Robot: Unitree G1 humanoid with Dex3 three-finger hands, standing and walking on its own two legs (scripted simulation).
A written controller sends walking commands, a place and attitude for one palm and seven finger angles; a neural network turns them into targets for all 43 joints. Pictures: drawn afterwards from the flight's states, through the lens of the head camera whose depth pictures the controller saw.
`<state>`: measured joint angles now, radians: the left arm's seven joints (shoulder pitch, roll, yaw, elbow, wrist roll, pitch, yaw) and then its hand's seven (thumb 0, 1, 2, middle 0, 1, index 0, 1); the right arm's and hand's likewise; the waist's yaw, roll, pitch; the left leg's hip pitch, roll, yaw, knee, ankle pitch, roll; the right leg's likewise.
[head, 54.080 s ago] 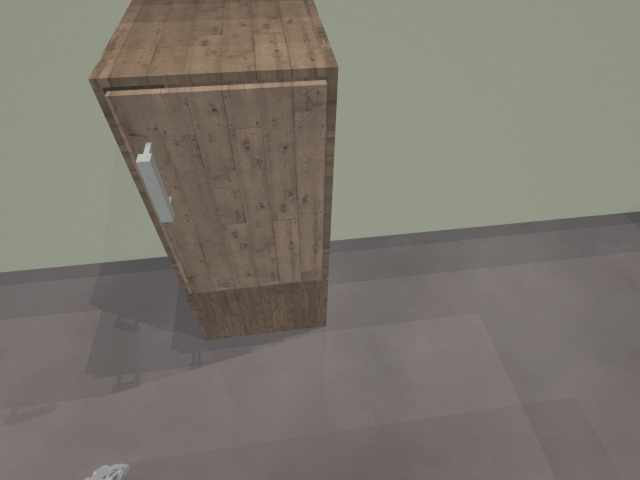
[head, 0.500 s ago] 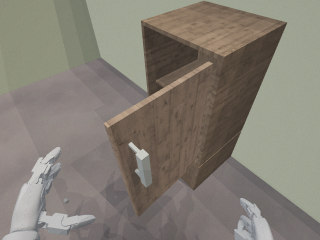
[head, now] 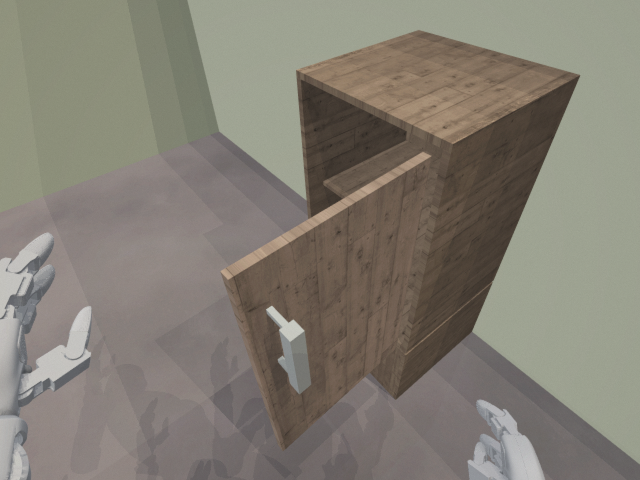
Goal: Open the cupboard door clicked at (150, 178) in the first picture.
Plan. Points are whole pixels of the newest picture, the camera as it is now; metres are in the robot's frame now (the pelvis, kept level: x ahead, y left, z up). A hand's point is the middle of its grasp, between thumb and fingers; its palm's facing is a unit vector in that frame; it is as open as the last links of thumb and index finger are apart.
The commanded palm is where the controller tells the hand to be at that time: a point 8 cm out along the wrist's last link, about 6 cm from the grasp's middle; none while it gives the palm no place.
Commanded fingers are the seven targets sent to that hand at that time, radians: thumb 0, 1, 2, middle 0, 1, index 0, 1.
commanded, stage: draw the hand back to the body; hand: left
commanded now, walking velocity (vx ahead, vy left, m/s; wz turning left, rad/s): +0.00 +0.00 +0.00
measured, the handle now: (287, 349) +0.31 +0.10 -0.03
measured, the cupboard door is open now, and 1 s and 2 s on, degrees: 93 93 93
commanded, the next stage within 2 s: step back with the hand held close in 0.36 s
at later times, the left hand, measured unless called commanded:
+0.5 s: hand (87, 362) +0.17 +0.24 +0.16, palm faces +0.45 -0.80 -0.41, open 7.4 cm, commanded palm +0.13 +0.28 +0.17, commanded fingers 0.00 0.90 0.90 -0.20 -0.30 -0.20 -0.30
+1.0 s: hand (34, 393) +0.14 +0.27 +0.16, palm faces +0.37 -0.77 -0.52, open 7.4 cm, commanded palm +0.08 +0.31 +0.17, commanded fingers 0.00 0.90 0.90 -0.20 -0.30 -0.20 -0.30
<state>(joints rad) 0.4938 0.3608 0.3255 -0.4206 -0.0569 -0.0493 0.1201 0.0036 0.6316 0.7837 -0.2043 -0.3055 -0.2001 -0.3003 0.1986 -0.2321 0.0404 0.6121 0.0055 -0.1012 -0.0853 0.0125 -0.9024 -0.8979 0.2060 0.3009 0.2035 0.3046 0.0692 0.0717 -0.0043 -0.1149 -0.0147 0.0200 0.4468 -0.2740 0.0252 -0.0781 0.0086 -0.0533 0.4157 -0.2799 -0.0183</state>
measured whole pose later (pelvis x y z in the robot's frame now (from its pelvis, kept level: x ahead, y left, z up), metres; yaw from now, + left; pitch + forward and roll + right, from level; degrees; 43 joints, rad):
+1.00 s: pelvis -0.07 +0.01 +0.00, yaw -1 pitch +0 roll -1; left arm 0.58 0.44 0.41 -0.51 -0.05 -0.15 0.14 0.01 0.89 0.90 -0.22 -0.31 -0.21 -0.30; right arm 0.16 -0.23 -0.01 0.55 0.02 0.01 -0.10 0.01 -0.90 -0.90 0.20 0.30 0.20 0.30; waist 0.00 0.02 0.02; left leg -0.30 -0.02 0.04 0.49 -0.19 0.04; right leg -0.28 0.00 -0.04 0.47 -0.19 0.00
